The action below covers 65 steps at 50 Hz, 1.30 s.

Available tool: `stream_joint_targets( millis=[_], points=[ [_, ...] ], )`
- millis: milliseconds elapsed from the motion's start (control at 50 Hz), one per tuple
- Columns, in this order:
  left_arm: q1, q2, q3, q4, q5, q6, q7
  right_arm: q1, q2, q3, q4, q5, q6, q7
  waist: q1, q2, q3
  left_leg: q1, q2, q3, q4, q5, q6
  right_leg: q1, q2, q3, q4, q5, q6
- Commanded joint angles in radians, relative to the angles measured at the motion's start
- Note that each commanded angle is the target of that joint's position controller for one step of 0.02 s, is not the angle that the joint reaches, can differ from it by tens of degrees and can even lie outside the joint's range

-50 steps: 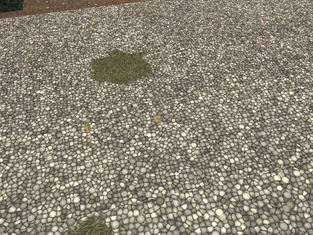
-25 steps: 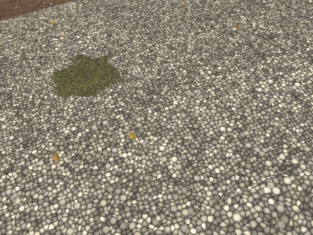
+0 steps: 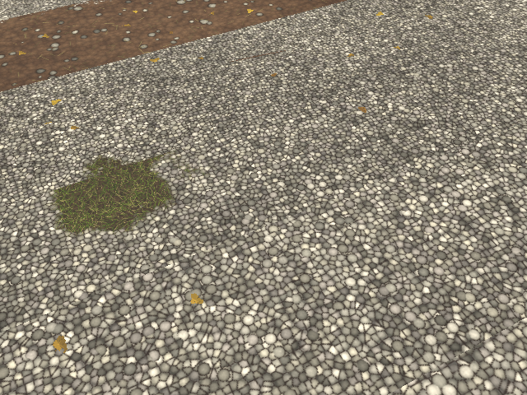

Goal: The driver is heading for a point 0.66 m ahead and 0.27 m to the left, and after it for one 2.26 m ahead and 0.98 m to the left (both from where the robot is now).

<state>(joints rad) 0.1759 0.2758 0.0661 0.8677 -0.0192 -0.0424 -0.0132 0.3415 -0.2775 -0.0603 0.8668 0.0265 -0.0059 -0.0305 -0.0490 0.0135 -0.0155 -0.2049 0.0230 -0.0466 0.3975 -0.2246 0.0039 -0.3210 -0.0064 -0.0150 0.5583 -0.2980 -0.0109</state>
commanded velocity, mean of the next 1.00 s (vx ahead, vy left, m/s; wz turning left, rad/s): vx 0.46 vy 0.00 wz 0.44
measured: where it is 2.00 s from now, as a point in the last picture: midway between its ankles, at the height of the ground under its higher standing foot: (236, 351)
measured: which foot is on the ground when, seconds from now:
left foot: down 0.00-0.04, up 0.06-0.46, down 0.48-0.94, up 0.96-1.00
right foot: up 0.00-0.02, down 0.04-0.48, up 0.50-0.92, down 0.94-1.00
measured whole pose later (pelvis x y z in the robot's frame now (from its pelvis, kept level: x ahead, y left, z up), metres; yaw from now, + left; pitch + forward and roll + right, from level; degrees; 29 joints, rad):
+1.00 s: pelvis +0.52 +0.01 -0.19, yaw +29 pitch +2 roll +4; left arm 0.15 0.24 0.05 0.74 0.01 -0.10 -0.07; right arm 0.48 -0.29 -0.08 0.80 0.04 -0.02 -0.05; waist -0.05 -0.01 -0.05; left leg -0.38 -0.11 -0.25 1.69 -0.82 -0.01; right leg -0.32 -0.04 0.08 0.43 -0.15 0.01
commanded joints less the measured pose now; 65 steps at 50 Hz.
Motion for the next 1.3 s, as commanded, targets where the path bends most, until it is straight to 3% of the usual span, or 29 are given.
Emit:
stream_joint_targets(
  millis=[20,40,60,80,120,200,300,400,460,480,500,520,540,560,580,620,680,720,760,900,940,960,980,1020,1040,1080,1140,1220,1300],
  points=[
    [0.093,0.059,0.017,0.0,-0.001,-0.016,0.002,-0.071,-0.14,-0.031,-0.058,0.005,-0.01,0.003,0.088,0.116,-0.002,-0.188,0.146,-0.172,-0.116,-0.307,0.148,0.238,0.035,-0.046,-0.106,0.072,-0.013],
    [0.181,0.082,0.025,0.021,-0.002,-0.018,0.01,-0.092,-0.087,-0.015,-0.066,0.001,-0.014,0.008,0.13,0.067,-0.005,-0.31,0.105,-0.142,0.011,-0.309,0.109,0.363,-0.042,0.054,-0.147,0.009,-0.036],
    [0.283,0.168,0.043,0.033,0.014,-0.018,0.025,-0.124,0.014,0.011,-0.095,-0.006,-0.027,0.016,0.164,-0.163,-0.03,-0.49,-0.001,-0.01,0.354,-0.279,0.039,0.481,-0.263,0.369,-0.277,-0.22,-0.11],
    [0.324,0.241,0.061,0.045,0.033,-0.027,0.012,-0.164,-0.031,0.0,-0.144,0.016,-0.047,0.009,0.18,-0.264,0.035,-0.667,-0.042,-0.037,0.558,-0.332,0.047,0.431,-0.416,0.67,-0.4,-0.477,-0.237],
    [0.209,0.129,0.028,0.015,0.023,-0.055,0.009,-0.132,-0.116,-0.025,-0.124,0.028,-0.066,0.013,0.117,-0.169,0.119,-0.748,0.016,-0.137,0.697,-0.159,0.073,0.39,-0.353,0.543,-0.392,-0.38,-0.203],
    [0.141,0.071,0.008,0.011,0.036,-0.059,0.015,-0.133,-0.081,-0.033,-0.096,0.007,-0.059,0.023,0.083,-0.153,0.096,-0.604,0.037,-0.105,0.57,0.087,0.047,0.298,-0.229,0.168,-0.403,0.158,-0.107],
    [0.193,0.125,0.022,0.039,0.063,-0.068,0.032,-0.129,-0.037,-0.029,-0.115,-0.027,-0.04,0.061,0.069,-0.112,-0.011,-0.325,0.014,0.026,0.594,0.365,0.018,0.193,-0.226,-0.038,-0.309,0.522,-0.136],
    [0.217,0.099,0.016,0.027,0.04,-0.048,0.043,-0.226,-0.046,-0.033,-0.198,-0.03,-0.027,0.08,0.077,-0.09,0.092,-0.481,0.001,0.065,0.624,0.191,0.082,0.295,-0.271,-0.086,-0.153,0.777,-0.121],
    [0.052,0.175,0.035,-0.047,0.012,-0.049,0.04,0.092,-0.123,-0.075,-0.146,-0.021,0.0,0.087,-0.119,-0.147,-0.038,0.065,-0.094,0.194,0.616,0.059,0.127,0.044,-0.242,-0.16,0.209,1.216,-0.11],
    [-0.077,0.193,0.04,-0.084,-0.014,-0.075,0.025,0.343,-0.191,-0.108,-0.079,-0.019,0.007,0.069,-0.278,-0.096,-0.089,0.383,-0.103,0.168,0.491,0.164,0.166,-0.177,-0.206,-0.139,0.541,1.054,-0.084],
    [-0.077,0.117,0.031,-0.103,-0.023,-0.104,0.002,0.363,-0.231,-0.116,-0.059,-0.01,0.012,0.053,-0.279,0.256,-0.016,0.458,0.011,-0.027,0.213,0.243,0.281,-0.424,0.011,-0.156,1.069,0.102,-0.022],
    [0.101,0.076,0.012,-0.132,-0.019,-0.138,-0.014,0.134,-0.159,-0.042,-0.164,-0.004,-0.03,0.055,-0.048,0.396,-0.011,0.39,0.164,-0.463,0.117,0.589,0.396,-0.587,0.046,0.048,1.142,-0.319,-0.033],
    [0.107,0.141,0.031,-0.116,-0.028,-0.136,-0.01,0.091,-0.079,-0.015,-0.207,0.003,-0.044,0.069,-0.028,0.149,-0.047,0.281,0.214,-0.479,0.106,0.681,0.422,-0.51,0.001,0.147,1.1,-0.291,-0.044],
    [0.045,0.102,0.021,-0.207,-0.042,-0.124,-0.002,0.07,-0.135,-0.034,-0.192,-0.012,-0.057,0.079,0.025,0.066,-0.009,0.149,0.261,-0.646,-0.004,0.32,0.443,-0.567,0.013,0.144,1.0,-0.228,-0.03],
    [0.013,0.1,0.021,-0.223,-0.03,-0.103,0.017,-0.007,-0.152,-0.041,-0.204,0.014,-0.076,0.079,0.07,-0.029,0.047,0.052,0.277,-0.691,0.013,0.142,0.415,-0.591,-0.05,0.161,0.896,-0.196,-0.018],
    [0.022,0.095,0.016,-0.224,-0.003,-0.055,0.021,-0.122,-0.15,-0.03,-0.246,0.011,-0.08,0.063,0.128,-0.083,0.093,-0.21,0.246,-0.58,0.025,0.124,0.361,-0.463,-0.096,0.154,0.694,-0.19,-0.001],
    [0.032,0.055,-0.005,-0.197,0.053,-0.062,-0.014,-0.072,-0.186,-0.05,-0.223,-0.031,-0.056,0.013,0.092,-0.021,-0.022,-0.324,0.102,-0.32,0.118,0.239,0.272,-0.179,-0.057,0.055,0.524,0.325,-0.009],
    [-0.225,0.105,0.004,-0.271,0.029,-0.092,-0.038,0.148,-0.132,-0.034,-0.161,0.009,-0.08,-0.036,-0.038,0.027,0.043,0.041,0.103,-0.416,0.198,-0.041,0.268,-0.647,-0.074,0.158,0.333,0.453,-0.028],
    [-0.288,0.03,-0.03,-0.307,0.067,-0.101,-0.06,0.103,-0.103,-0.025,-0.163,0.015,-0.055,-0.055,-0.045,0.002,0.039,-0.227,-0.028,-0.269,0.204,-0.214,0.202,-0.279,0.001,0.087,-0.013,0.791,-0.037],
    [-0.022,0.082,0.019,-0.212,0.002,-0.047,-0.048,0.1,-0.077,-0.027,-0.158,0.023,0.006,-0.062,0.063,0.111,0.011,-0.045,-0.051,-0.295,0.666,-0.32,0.086,0.062,-0.107,0.175,-0.295,0.844,0.017],
    [0.262,0.11,0.044,-0.104,0.016,-0.048,-0.037,0.128,-0.02,-0.016,-0.109,0.005,0.0,-0.037,0.176,0.021,-0.037,-0.239,-0.128,-0.237,1.099,-0.418,0.028,0.409,-0.186,0.196,-0.298,0.823,-0.012],
    [0.394,0.126,0.029,-0.067,0.057,-0.06,-0.051,0.186,0.088,0.002,-0.095,0.005,-0.019,-0.006,0.191,-0.125,-0.119,-0.563,-0.222,-0.223,1.495,-0.753,0.007,0.709,-0.262,0.217,0.024,1.264,-0.026],
    [0.347,0.163,0.042,-0.043,0.054,-0.063,-0.056,0.351,0.085,0.006,-0.112,0.015,-0.038,0.016,0.042,-0.374,-0.149,-0.801,-0.142,-0.226,1.576,-0.605,-0.005,0.807,-0.316,0.264,0.167,1.49,0.001],
    [0.296,0.164,0.057,-0.045,0.033,-0.043,-0.048,0.272,-0.012,-0.002,-0.122,0.029,-0.055,-0.002,0.053,-0.338,-0.208,-0.905,-0.066,-0.155,1.662,-0.437,-0.037,0.664,-0.384,0.404,0.061,1.112,-0.11],
    [0.133,0.193,0.059,-0.083,0.038,-0.035,-0.037,0.181,-0.078,-0.018,-0.195,0.047,-0.042,-0.02,-0.026,-0.279,-0.213,-0.797,0.001,-0.119,1.465,-0.192,-0.015,0.404,-0.441,0.516,-0.145,0.527,-0.196],
    [0.031,0.063,0.017,-0.089,0.039,-0.05,-0.003,0.012,-0.14,-0.04,-0.195,0.021,0.0,-0.044,-0.009,-0.116,-0.017,-0.731,0.052,-0.172,1.322,-0.073,0.006,0.111,-0.418,0.437,-0.176,0.517,-0.176],
    [0.038,0.079,0.007,-0.063,0.06,-0.048,0.04,-0.084,-0.037,-0.032,-0.255,-0.027,-0.003,-0.033,0.008,-0.184,0.052,-0.551,0.022,-0.091,0.772,0.165,-0.052,-0.018,-0.218,0.087,-0.233,0.736,-0.136],
    [0.086,0.127,0.014,-0.048,0.025,-0.014,0.067,-0.14,0.029,-0.01,-0.311,-0.018,-0.004,0.018,0.035,-0.139,-0.053,-0.459,0.012,-0.036,0.494,0.263,-0.04,0.171,-0.263,0.038,-0.221,0.871,-0.145],
    [0.096,0.15,0.029,-0.055,0.009,0.022,0.065,-0.242,0.014,-0.018,-0.351,-0.016,0.019,0.063,0.07,-0.065,0.01,-0.415,0.003,0.024,0.356,0.203,0.001,0.214,-0.267,-0.025,-0.206,0.748,-0.123]
  ],
)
